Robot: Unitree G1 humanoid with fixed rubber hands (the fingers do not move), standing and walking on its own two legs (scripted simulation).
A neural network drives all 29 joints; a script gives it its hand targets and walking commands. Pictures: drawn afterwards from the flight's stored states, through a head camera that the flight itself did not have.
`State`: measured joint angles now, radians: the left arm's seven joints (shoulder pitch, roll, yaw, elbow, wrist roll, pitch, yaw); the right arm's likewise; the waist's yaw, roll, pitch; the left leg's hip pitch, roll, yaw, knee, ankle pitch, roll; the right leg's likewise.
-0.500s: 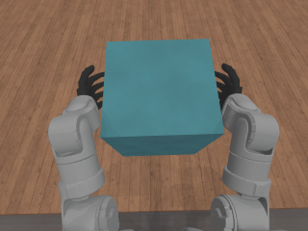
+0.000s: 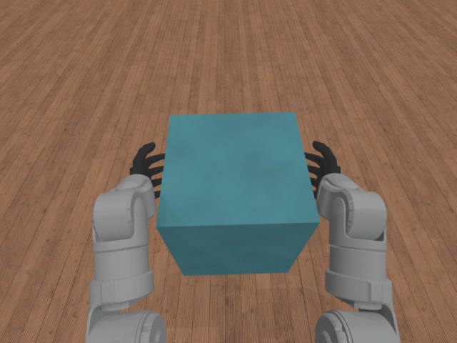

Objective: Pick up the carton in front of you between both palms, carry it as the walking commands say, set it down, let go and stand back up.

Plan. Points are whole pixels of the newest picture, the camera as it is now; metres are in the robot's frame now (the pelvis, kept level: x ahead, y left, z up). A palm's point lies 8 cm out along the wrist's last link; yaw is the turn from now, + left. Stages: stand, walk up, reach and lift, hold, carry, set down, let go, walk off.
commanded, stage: carry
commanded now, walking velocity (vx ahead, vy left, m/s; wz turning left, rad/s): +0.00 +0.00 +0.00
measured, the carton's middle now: (234, 201) +0.35 +0.01 +0.04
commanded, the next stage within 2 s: none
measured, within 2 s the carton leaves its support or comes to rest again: neither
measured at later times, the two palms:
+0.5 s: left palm (135, 202) +0.29 +0.16 +0.12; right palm (333, 200) +0.30 -0.14 +0.12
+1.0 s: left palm (133, 222) +0.26 +0.15 +0.12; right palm (343, 221) +0.26 -0.15 +0.12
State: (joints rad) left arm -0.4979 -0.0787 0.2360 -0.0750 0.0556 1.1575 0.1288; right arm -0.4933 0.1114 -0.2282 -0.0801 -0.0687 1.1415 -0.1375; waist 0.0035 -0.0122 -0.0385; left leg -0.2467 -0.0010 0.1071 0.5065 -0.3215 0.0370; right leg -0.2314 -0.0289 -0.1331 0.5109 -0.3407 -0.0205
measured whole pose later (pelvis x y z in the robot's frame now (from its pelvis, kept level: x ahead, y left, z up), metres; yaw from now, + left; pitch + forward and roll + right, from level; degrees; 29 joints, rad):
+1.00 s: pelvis -0.06 +0.00 +0.00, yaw +0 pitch +1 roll +0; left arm -0.50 -0.08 0.23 0.01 0.06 1.16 0.13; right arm -0.49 0.10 -0.23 -0.01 -0.07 1.15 -0.14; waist 0.00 0.00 -0.09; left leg -0.31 0.01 0.11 0.52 -0.23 0.04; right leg -0.29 -0.03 -0.15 0.52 -0.26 -0.04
